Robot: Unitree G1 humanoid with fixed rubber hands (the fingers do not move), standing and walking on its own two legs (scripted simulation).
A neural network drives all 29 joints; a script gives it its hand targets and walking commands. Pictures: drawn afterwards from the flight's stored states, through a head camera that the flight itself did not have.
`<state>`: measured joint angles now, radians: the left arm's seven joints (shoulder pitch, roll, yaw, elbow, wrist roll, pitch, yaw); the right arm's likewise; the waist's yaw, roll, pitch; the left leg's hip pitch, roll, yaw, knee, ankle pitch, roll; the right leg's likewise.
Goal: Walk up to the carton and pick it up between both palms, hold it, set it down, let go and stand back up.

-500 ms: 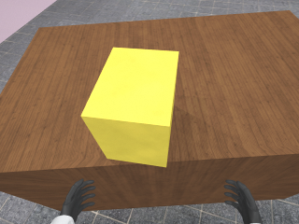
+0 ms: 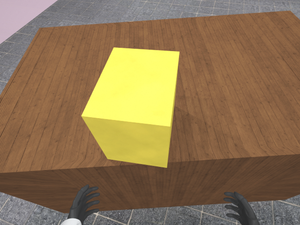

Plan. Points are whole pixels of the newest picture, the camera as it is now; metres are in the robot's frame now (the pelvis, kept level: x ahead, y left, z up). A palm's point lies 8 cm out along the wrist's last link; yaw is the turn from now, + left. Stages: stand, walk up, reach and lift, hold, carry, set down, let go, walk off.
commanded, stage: set down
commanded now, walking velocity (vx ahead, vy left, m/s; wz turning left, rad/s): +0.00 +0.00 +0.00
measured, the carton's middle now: (141, 109) +0.40 +0.03 +0.07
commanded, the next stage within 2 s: let go in 0.10 s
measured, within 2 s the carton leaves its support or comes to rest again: neither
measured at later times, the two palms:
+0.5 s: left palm (78, 218) +0.17 +0.22 -0.08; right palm (249, 222) +0.13 -0.22 -0.09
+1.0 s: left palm out of the picture +0.14 +0.26 -0.08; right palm out of the picture +0.10 -0.27 -0.10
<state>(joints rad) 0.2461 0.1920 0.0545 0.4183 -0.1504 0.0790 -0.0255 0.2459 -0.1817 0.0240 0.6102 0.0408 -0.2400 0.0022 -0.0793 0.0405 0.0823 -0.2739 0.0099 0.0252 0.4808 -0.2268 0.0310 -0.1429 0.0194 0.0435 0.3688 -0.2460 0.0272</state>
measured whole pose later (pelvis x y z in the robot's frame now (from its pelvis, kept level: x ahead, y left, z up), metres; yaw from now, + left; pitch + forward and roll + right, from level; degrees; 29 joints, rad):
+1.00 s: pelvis +0.00 +0.00 +0.00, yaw +0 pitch +1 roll -1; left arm 0.26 0.30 0.05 0.60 -0.08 0.00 0.00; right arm 0.20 -0.30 0.02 0.74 -0.03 -0.06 0.02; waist -0.08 0.03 0.04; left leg -0.27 0.01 0.03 0.48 -0.23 0.03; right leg -0.15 0.02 0.04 0.39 -0.25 0.03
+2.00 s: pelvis -0.04 +0.00 +0.00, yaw +0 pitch -3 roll -2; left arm 0.35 0.30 0.05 0.70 -0.08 -0.01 0.00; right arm 0.24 -0.30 0.02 0.83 -0.03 -0.04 0.02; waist -0.08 0.03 0.00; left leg -0.27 0.01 0.03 0.48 -0.17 0.03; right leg -0.15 0.02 0.04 0.39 -0.21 0.03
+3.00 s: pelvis -0.04 +0.00 +0.00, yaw +0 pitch -3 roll -2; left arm 0.35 0.30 0.05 0.73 -0.08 -0.01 0.00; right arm 0.24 -0.32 0.02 0.85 -0.02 -0.03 0.02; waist -0.08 0.03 0.00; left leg -0.27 0.01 0.03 0.48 -0.17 0.03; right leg -0.15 0.02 0.04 0.40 -0.21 0.03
